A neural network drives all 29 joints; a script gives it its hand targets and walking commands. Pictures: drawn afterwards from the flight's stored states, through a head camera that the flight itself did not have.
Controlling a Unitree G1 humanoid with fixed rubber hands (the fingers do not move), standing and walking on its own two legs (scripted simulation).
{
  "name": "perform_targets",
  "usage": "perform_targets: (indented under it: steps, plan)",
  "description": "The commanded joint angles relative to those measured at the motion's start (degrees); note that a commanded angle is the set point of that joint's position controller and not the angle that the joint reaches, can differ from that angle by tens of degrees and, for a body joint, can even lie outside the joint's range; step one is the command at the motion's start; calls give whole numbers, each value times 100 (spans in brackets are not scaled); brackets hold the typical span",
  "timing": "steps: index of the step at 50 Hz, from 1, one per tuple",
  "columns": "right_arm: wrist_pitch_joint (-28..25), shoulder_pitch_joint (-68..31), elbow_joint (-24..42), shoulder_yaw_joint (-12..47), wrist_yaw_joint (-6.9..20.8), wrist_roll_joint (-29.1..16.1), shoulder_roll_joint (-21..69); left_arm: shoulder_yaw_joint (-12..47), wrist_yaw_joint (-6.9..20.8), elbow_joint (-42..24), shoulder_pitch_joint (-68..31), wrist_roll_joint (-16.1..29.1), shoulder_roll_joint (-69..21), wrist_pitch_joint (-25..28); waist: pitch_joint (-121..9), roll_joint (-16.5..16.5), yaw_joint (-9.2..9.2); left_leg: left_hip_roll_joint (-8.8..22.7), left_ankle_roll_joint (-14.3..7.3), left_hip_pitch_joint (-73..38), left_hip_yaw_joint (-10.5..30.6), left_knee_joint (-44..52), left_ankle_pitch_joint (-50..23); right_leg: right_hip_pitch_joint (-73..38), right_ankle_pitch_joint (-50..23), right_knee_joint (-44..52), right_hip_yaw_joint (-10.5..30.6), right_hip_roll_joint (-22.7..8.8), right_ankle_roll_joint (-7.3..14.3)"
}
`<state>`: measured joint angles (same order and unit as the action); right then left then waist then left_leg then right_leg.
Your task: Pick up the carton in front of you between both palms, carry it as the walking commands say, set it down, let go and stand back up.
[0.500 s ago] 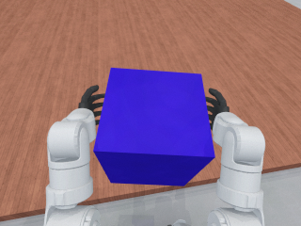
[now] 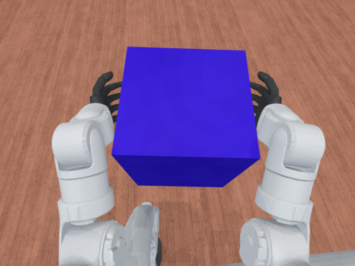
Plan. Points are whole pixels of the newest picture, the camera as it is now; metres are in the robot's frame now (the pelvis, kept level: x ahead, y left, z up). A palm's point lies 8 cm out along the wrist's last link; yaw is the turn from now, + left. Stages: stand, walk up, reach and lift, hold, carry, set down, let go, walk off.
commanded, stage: carry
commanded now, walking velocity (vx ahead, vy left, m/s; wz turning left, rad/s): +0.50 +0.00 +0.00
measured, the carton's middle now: (183, 128) +0.39 +0.03 +0.07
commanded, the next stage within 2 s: none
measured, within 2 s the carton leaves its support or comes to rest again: neither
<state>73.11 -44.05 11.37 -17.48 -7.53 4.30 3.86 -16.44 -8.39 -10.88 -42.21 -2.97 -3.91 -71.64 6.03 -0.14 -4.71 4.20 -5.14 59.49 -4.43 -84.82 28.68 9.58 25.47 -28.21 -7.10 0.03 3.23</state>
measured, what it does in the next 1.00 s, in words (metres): climbs: left foot 0.09 m higher, then right foot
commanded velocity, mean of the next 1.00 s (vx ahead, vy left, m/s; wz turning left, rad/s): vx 0.50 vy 0.00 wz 0.00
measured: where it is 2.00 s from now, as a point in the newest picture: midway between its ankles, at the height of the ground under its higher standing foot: (182, 105)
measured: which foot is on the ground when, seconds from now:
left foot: up 0.00-0.06, down 0.08-0.54, up 0.56-1.00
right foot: down 0.00-0.10, up 0.12-0.50, down 0.52-1.00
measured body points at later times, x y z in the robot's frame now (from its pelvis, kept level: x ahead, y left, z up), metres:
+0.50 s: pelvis +0.38 +0.03 +0.09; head +0.41 +0.03 +0.54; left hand +0.78 +0.15 +0.28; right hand +0.77 -0.16 +0.28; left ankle +0.25 +0.11 -0.63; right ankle +0.54 -0.05 -0.62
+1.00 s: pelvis +0.68 +0.05 +0.10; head +0.72 +0.04 +0.55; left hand +1.04 +0.21 +0.19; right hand +1.05 -0.09 +0.20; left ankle +0.80 +0.15 -0.63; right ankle +0.54 -0.04 -0.63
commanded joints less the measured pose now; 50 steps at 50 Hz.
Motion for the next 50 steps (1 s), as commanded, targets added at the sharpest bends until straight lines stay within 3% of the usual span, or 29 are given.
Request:
perform_targets:
  steps: [1,2,3,4,5,6,7,8,9,11,13,15,18,20,22,24,25,26,27,28,29,31,32,34,38,46,48,49,50]
  plan:
    - [-63,-3533,-186,4067,913,-1649,4780,4466,1495,-610,-4381,2739,-5142,-140,-2771,416,-33,-218,-83,-537,-521,2334,-442,-2033,-5447,707,721,-1034,657]
    - [-32,-3416,-274,4081,917,-1642,4738,4450,1529,-510,-4408,2752,-5107,-167,-2954,780,259,-733,-191,-2002,-1110,2924,-724,-1365,-7489,458,261,-915,562]
    - [-8,-3383,-313,4105,945,-1662,4734,4450,1557,-403,-4373,2740,-5100,-188,-3346,1228,656,-1047,-260,-3415,-1306,3225,-1467,-975,-8728,-292,118,-909,508]
    - [-11,-3352,-307,4199,997,-1791,4839,4466,1576,-309,-4383,2711,-5112,-193,-3999,1130,1378,-1095,-273,-5210,-1052,4325,-2396,-546,-8422,-1753,-63,-764,271]
    - [-78,-3414,-252,4227,1064,-1925,4895,4462,1589,-330,-4519,2678,-5196,-181,-4715,-52,1646,-121,-932,-6812,1357,5169,-2492,819,-5439,-3946,230,-204,-57]
    - [-134,-3535,-296,4340,1101,-2035,5006,4423,1620,-274,-4435,2626,-5277,-209,-5761,-2307,1382,1581,-2049,-8045,4576,5606,-5129,2068,-248,-6518,732,972,-322]
    - [-90,-3484,-259,4469,1156,-2306,5281,4313,1592,-66,-4367,2539,-5162,-196,-5459,-1453,1247,1214,-1727,-8115,3725,4845,-6247,2471,-165,-7064,1759,632,15]
    - [-128,-3693,-1,4586,1225,-2512,5445,4161,1558,-117,-4256,2417,-5235,-159,-5200,-948,1297,1127,-1644,-7927,3457,4833,-5011,3108,-185,-7059,1562,477,58]
    - [-148,-4090,246,4692,1283,-2749,5725,4027,1491,-273,-4405,2247,-5196,-142,-4635,-515,1207,1039,-1333,-7552,3315,5025,-4146,3594,-100,-6705,1351,223,106]
    - [-149,-4615,471,4890,1368,-3117,5974,3844,1338,-164,-4302,1883,-5024,-122,-4167,-481,1115,876,-1068,-7265,2877,5118,-3871,3980,-151,-6420,1265,58,207]
    - [-137,-4730,463,4958,1406,-3283,6008,3709,1223,-41,-3981,1593,-4808,-71,-4018,-225,1170,938,-1011,-7403,2720,5419,-3913,4317,-81,-5987,1093,-83,206]
    - [-117,-4818,411,4922,1439,-3389,5926,3554,1154,91,-3792,1376,-4572,-48,-3646,135,1050,920,-899,-6830,2197,5748,-4215,3809,26,-4227,885,-174,48]
    - [8,-4877,134,4740,1515,-3456,5744,3473,1090,291,-3798,1197,-4335,-114,-3499,-460,1025,629,-811,-6590,1304,5790,-5511,3124,-1363,-2409,424,38,92]
    - [110,-4664,-369,4539,1563,-3342,5618,3417,1060,529,-3784,1100,-4219,-211,-3379,-675,983,405,-632,-6429,719,5882,-5587,2523,-2233,-1246,128,172,61]
    - [192,-4453,-901,4277,1579,-3136,5462,3391,1091,780,-3915,1174,-4217,-334,-3220,-743,945,352,-457,-6251,469,5863,-5711,1781,-2833,-363,-109,300,63]
    - [278,-4389,-1339,4014,1567,-2951,5338,3376,1165,1065,-4143,1386,-4289,-454,-3204,-839,663,361,-178,-6233,215,5233,-6059,1009,-3100,271,-215,371,119]
    - [329,-4385,-1515,3886,1552,-2853,5297,3356,1208,1212,-4241,1524,-4329,-510,-3339,-675,499,282,10,-5942,54,4577,-5763,173,-3052,547,-247,357,143]
    - [374,-4462,-1660,3750,1528,-2763,5214,3332,1263,1325,-4354,1679,-4440,-567,-3473,-428,369,228,122,-5170,58,3784,-4501,-772,-2837,385,271,-175,168]
    - [439,-4481,-1821,3619,1501,-2711,5168,3253,1306,1441,-4552,1847,-4420,-633,-3823,521,437,-62,240,-4105,32,2793,-1773,-1847,-4044,-246,1933,-1566,361]
    - [513,-4622,-1874,3425,1448,-2656,5143,3212,1317,1710,-4681,1905,-4435,-653,-4055,1730,248,-918,360,-2431,279,1339,183,-2754,-2959,405,3915,-2265,1311]
    - [540,-4801,-1795,3347,1382,-2579,5122,3214,1350,1652,-4780,2113,-4735,-679,-3829,1265,252,-619,271,-1960,666,910,70,-2520,-2160,684,4044,-2181,1311]
    - [552,-4986,-1704,3185,1280,-2503,5332,3308,1430,1260,-5431,2490,-5275,-688,-3417,244,270,-377,243,-1891,676,1298,-607,-1801,-2700,773,3136,-1806,1011]
    - [553,-4951,-1677,3106,1237,-2423,5405,3358,1456,1132,-5661,2664,-5517,-687,-3373,120,275,-258,243,-1989,654,1571,-779,-1572,-2851,817,2751,-1707,919]
    - [533,-4645,-1765,2979,1174,-2241,5552,3340,1493,1082,-5715,2804,-5874,-652,-3515,250,303,-199,307,-2200,559,1982,-928,-1481,-2808,960,2388,-1585,811]
    - [314,-4070,-2110,3027,1171,-1942,5909,3342,1631,1431,-5286,2714,-6356,-437,-3471,494,263,-130,445,-1773,290,2962,-1185,-1830,-3339,1103,1864,-1551,893]
    - [-246,-3469,-1595,3936,1254,-2127,6499,3817,1634,1058,-4181,2412,-6486,159,-3103,814,123,-328,437,-2295,-334,5306,-2615,-2399,-4842,832,680,-1113,494]
    - [-317,-3150,-1370,4150,1308,-2182,6534,3977,1599,883,-3645,2284,-6429,240,-3117,912,204,-457,357,-2983,-559,6042,-2962,-2403,-5449,499,411,-1010,300]
    - [-349,-2955,-1245,4237,1340,-2214,6538,4062,1585,768,-3381,2232,-6404,271,-3268,876,340,-583,309,-3784,-777,6455,-3177,-2193,-5790,26,177,-925,165]
    - [-380,-2674,-1144,4317,1373,-2232,6521,4143,1576,647,-3123,2180,-6356,291,-3554,722,449,-565,253,-5096,-846,6613,-3368,-1552,-5593,-620,-75,-809,-15]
